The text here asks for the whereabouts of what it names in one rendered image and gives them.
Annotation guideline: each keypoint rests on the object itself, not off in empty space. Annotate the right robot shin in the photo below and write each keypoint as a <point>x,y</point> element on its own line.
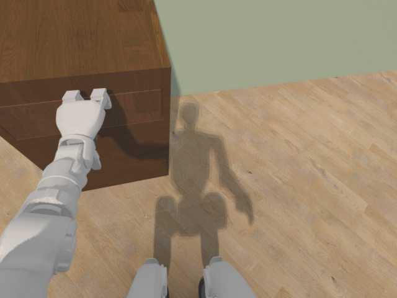
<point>213,260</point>

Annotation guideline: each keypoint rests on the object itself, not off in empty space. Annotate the drawer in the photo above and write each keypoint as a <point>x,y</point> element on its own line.
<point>39,118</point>

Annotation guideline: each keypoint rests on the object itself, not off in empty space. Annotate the robot left hand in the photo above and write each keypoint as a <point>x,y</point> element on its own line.
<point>83,117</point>

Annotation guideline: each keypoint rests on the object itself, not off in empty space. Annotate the robot left upper arm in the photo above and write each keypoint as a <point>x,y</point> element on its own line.
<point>37,247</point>

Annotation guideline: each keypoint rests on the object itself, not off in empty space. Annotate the left robot forearm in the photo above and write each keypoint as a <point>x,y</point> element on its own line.
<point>59,189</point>

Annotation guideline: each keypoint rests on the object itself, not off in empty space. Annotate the left robot thigh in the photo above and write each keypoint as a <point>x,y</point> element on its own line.
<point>149,282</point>

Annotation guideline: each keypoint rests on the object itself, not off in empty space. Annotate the cabinet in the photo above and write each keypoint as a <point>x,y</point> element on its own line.
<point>48,47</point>

